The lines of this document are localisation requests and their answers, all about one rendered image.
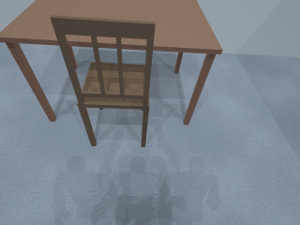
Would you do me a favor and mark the chair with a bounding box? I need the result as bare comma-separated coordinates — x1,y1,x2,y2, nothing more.
50,15,156,147

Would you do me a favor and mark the table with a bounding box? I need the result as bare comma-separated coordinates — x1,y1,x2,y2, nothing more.
0,0,223,126

